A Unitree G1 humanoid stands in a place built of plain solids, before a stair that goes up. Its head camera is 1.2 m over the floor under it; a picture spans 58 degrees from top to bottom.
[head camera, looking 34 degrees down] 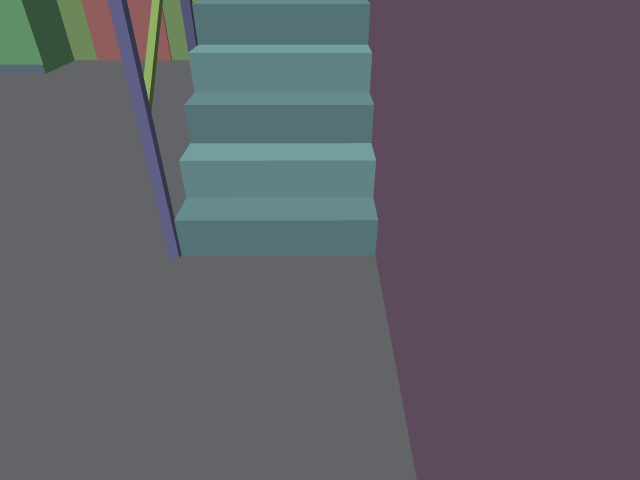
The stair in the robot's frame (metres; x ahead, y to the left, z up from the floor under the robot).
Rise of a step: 0.19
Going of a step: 0.21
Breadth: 0.91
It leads straight ahead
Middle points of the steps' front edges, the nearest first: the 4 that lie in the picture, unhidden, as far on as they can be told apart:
1.65 0.20 0.19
1.86 0.20 0.39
2.08 0.20 0.58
2.29 0.20 0.77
